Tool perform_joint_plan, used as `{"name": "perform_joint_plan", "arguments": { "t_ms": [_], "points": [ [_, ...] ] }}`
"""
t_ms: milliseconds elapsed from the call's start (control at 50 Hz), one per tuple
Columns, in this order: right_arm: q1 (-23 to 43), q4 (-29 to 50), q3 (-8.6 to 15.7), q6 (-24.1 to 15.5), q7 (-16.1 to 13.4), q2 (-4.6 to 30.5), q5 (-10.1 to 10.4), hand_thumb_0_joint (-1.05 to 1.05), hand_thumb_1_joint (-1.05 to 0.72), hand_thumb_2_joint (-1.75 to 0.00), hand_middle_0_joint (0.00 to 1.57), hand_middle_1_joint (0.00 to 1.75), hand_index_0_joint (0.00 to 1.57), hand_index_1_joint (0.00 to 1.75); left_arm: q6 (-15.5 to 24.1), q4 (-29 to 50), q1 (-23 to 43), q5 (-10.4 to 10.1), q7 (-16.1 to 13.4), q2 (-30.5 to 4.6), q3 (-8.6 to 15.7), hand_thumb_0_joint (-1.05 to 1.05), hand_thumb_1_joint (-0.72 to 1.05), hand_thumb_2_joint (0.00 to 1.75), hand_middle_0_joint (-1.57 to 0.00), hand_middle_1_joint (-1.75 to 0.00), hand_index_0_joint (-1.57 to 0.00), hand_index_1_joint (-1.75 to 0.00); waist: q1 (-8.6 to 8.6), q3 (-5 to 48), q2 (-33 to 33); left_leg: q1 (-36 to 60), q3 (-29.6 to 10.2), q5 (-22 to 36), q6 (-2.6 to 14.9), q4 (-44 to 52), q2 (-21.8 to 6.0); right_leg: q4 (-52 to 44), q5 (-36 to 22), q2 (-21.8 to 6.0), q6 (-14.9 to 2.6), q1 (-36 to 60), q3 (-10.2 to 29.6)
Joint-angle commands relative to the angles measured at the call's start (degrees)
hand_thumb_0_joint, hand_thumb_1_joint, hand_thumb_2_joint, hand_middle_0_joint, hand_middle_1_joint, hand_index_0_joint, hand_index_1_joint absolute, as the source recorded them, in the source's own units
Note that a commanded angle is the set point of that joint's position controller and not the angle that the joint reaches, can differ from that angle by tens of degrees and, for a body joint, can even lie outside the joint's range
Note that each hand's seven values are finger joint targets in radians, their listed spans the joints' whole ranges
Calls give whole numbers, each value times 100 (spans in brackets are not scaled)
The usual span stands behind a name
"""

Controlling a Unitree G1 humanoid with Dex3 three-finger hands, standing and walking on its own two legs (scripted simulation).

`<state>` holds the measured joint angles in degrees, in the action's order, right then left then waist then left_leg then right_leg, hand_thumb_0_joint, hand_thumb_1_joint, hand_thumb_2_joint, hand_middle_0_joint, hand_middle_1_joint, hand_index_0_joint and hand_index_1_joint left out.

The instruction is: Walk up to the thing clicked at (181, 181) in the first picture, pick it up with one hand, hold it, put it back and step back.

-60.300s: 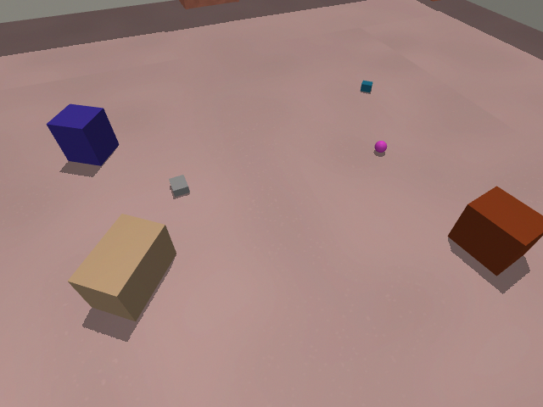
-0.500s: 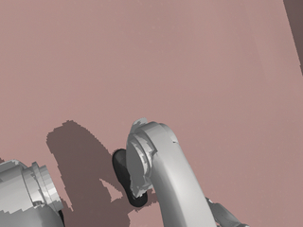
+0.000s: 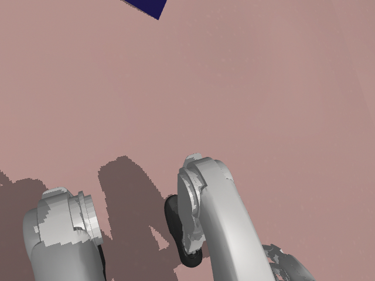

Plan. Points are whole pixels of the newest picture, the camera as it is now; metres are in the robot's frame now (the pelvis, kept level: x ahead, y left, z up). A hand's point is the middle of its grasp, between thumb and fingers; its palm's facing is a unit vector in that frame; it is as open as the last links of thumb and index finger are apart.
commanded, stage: settle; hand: left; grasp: from above
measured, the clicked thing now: out of the picture +0.47 +0.38 -0.22
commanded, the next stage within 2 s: lift in 0.24 s
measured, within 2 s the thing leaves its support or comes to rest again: neither
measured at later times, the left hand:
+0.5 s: hand out of the picture +0.46 +0.36 -0.12, palm faces -0.45 -0.09 -0.89, open 10.4 cm
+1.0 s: hand out of the picture +0.38 +0.35 +0.03, palm faces -0.44 -0.12 -0.89, open 10.4 cm
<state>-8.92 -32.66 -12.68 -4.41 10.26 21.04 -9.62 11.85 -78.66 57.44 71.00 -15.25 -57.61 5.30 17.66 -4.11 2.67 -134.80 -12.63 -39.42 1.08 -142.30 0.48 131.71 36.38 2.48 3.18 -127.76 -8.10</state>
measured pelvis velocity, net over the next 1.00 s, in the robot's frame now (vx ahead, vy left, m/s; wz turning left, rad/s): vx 0.00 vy -0.01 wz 0.15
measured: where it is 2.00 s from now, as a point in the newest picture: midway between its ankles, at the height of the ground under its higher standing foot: (144, 263)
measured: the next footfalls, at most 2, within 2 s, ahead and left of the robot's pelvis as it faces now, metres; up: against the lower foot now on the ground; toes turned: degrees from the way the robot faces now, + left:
none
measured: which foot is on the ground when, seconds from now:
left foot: down 0.00-1.00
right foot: down 0.00-1.00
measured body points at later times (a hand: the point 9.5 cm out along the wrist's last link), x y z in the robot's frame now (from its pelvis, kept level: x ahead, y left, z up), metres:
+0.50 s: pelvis +0.00 -0.01 +0.02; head +0.24 +0.10 +0.39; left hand +0.48 +0.37 -0.07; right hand +0.07 -0.27 -0.06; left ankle +0.07 +0.12 -0.29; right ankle +0.12 -0.13 -0.29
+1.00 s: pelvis +0.00 -0.01 +0.12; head +0.18 +0.06 +0.52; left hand +0.40 +0.36 +0.08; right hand +0.14 -0.26 +0.00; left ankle +0.07 +0.12 -0.29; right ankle +0.12 -0.13 -0.29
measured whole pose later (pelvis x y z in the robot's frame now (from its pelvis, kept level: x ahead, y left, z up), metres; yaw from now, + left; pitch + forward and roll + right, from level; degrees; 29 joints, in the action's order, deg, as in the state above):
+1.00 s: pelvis +0.00 -0.01 +0.12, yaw +8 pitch +34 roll -7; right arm -9.5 -34.0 -1.3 5.5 3.0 16.5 -0.9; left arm 10.4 -48.5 37.1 58.7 -0.3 -40.8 1.5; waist 7.7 9.3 -2.8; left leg -115.1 -4.8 -36.9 1.0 -117.8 0.0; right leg 113.0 35.4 0.3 3.1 -111.8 -1.8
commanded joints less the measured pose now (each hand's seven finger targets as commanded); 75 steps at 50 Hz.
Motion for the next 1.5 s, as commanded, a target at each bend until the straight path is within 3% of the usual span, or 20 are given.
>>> {"name": "perform_joint_plan", "arguments": {
  "t_ms": [0, 40, 160, 300, 320, 340, 400, 460, 560, 620, 740, 800, 820, 860, 1020, 1200, 1320, 1340, 1360, 1480],
  "points": [
    [-1214, -48, 699, 181, -188, 1706, 120, 0, -89, -90, 20, 30, 20, 30, 46, 1170, 1662, -128, 18, -1387, 199, 0, 79, 40, -114, -33, -115, -32, 175, 3772, -2652, 3163, 383, 1125, -101, 1722, -117, -1122, -1039, 95, -574, 1551, -524],
    [-1229, -32, 715, 238, -225, 1632, 153, 0, -89, -90, 20, 30, 20, 30, 109, 1489, 1928, -164, 105, -1178, 60, 0, 79, 41, -114, -34, -116, -32, 171, 3899, -2743, 3253, 411, 1182, -112, 1766, -76, -1138, -1087, 71, -594, 1540, -480],
    [-1192, -30, 770, 396, -340, 1492, 200, 0, -89, -90, 20, 30, 20, 30, 173, 1745, 2088, -111, 171, -1418, 227, 0, 79, 42, -115, -33, -116, -32, 25, 4258, -2788, 3328, 588, 1158, -76, 1815, -58, -1223, -1046, 57, -588, 1677, -357],
    [-1290, -42, 852, 522, -416, 1412, 240, 0, -93, -91, 20, 30, 20, 30, 107, 1741, 2102, -127, 220, -1305, 259, 0, 83, 42, -119, -41, -122, -38, -1, 4382, -2776, 3524, 635, 1159, -59, 2008, -20, -1346, -1015, 24, -610, 1626, -298],
    [-1299, -35, 879, 537, -412, 1405, 256, 0, -88, -89, 20, 30, 20, 30, 78, 1721, 1978, -130, 254, -1257, 253, 0, 77, 47, -112, -33, -114, -31, -18, 4370, -2803, 3534, 630, 1169, -69, 2074, -8, -1354, -1012, 6, -609, 1657, -294],
    [-1308, -46, 911, 561, -429, 1405, 261, 0, -93, -91, 20, 30, 20, 30, 55, 1765, 1972, -177, 284, -1284, 299, 0, 79, 39, -117, -38, -119, -35, -96, 4433, -2757, 3494, 682, 1149, -48, 2082, 3, -1406, -993, 10, -612, 1678, -278],
    [-1354, -26, 965, 617, -429, 1309, 305, 0, -91, -90, 20, 30, 20, 30, -23, 1894, 1767, -309, 471, -1096, 224, 0, 82, 46, -117, -39, -119, -37, -149, 4760, -2747, 3657, 748, 1318, -23, 2195, -9, -1501, -1126, 2, -591, 1967, -208],
    [-1414, 1, 1070, 696, -446, 1299, 383, 0, -91, -90, 20, 30, 20, 30, -119, 2194, 1666, -538, 627, -1238, 409, 0, 87, 47, -119, -42, -121, -39, -312, 5026, -2626, 3731, 781, 1357, -2, 2373, 12, -1599, -1136, -17, -588, 2139, -153],
    [-1415, -8, 1178, 822, -510, 1176, 475, 0, -91, -90, 20, 30, 20, 30, -138, 2663, 1339, -747, 935, -833, 276, 0, 85, 45, -118, -38, -121, -36, -365, 4948, -2432, 3801, 862, 1435, 27, 2527, 49, -1862, -1149, -54, -619, 2272, -49],
    [-1407, 23, 1321, 899, -563, 1189, 546, 0, -91, -90, 20, 30, 20, 30, -83, 2974, 1010, -859, 1096, -1017, 488, 0, 83, 45, -117, -38, -119, -35, -600, 5240, -2430, 4171, 868, 1574, 23, 2722, 65, -1979, -1199, -87, -635, 2395, 57],
    [-1271, 86, 1478, 974, -677, 987, 676, 0, -90, -90, 20, 30, 20, 30, 37, 3525, 639, -1091, 1238, -647, 440, 0, 84, 50, -117, -41, -119, -39, -747, 5228, -2218, 4410, 825, 976, 70, 3358, 45, -2345, -888, -91, -598, 2531, 172],
    [-1192, 100, 1508, 972, -718, 881, 739, 0, -90, -90, 20, 30, 20, 30, 21, 3771, 444, -1203, 1258, -241, 222, 0, 83, 51, -115, -44, -117, -42, -731, 5192, -2127, 4615, 775, 848, 94, 3705, 1, -2551, -916, -77, -546, 2746, 187],
    [-1179, 116, 1528, 967, -738, 854, 782, 0, -90, -90, 20, 30, 20, 30, 9, 3924, 423, -1216, 1243, -341, 282, 0, 83, 48, -113, -45, -116, -42, -813, 5364, -2117, 4710, 752, 749, 111, 3859, -28, -2587, -912, -59, -512, 2895, 195],
    [-1098, 132, 1568, 951, -782, 823, 829, 0, -90, -90, 20, 30, 20, 30, -42, 3952, 115, -1288, 1241, -166, 199, 0, 82, 50, -113, -45, -115, -42, -840, 5157, -2016, 4789, 711, 532, 114, 4099, -37, -2760, -796, -57, -497, 3042, 196],
    [-892, 50, 1662, 866, -945, 648, 967, 0, -89, -90, 20, 30, 20, 30, -325, 4637, -341, -1463, 1191, 289, 69, 0, 79, 53, -109, -49, -112, -46, -916, 5043, -1735, 5778, 711, 1053, 90, 4858, -89, -3539, -1123, -100, -434, 3861, 286],
    [-518, 94, 1659, 759, -1172, 406, 1115, 0, -89, -89, 20, 30, 20, 30, -735, 4977, -1697, -1562, 1214, 726, -26, 0, 72, 53, -102, -53, -106, -50, -1212, 4462, -1279, 6645, 828, 515, 81, 6227, -94, -4935, -776, -48, -384, 5421, 416],
    [-453, -52, 1620, 540, -1359, 261, 1182, 0, -89, -90, 20, 30, 20, 30, -818, 5032, -1828, -1614, 1133, 1109, -261, 0, 70, 55, -103, -50, -105, -48, -1138, 3729, -927, 7241, 870, 381, 78, 7015, -91, -5881, -641, -37, -370, 6261, 577],
    [-474, -51, 1605, 498, -1380, 214, 1187, 0, -90, -90, 20, 30, 20, 30, -823, 4901, -1894, -1547, 1120, 1330, -449, 0, 68, 55, -102, -52, -104, -49, -1057, 3468, -859, 7258, 921, 366, 85, 7119, -69, -6082, -593, -31, -377, 6357, 618],
    [-458, -94, 1610, 446, -1401, 212, 1192, 0, -89, -90, 20, 30, 20, 30, -802, 4922, -1823, -1595, 1086, 1186, -327, 0, 67, 53, -100, -52, -103, -49, -1122, 3370, -778, 7288, 932, 310, 96, 7232, -65, -6267, -500, -43, -368, 6555, 670],
    [-471, -221, 1634, 199, -1444, 187, 1183, 0, -90, -90, 20, 30, 20, 30, -745, 4653, -1782, -1487, 946, 1636, -644, 0, 69, 54, -101, -55, -104, -52, -1184, 3065, -941, 8145, 918, 280, 30, 8052, -73, -7015, -478, -33, -373, 7138, 786]
  ]
}}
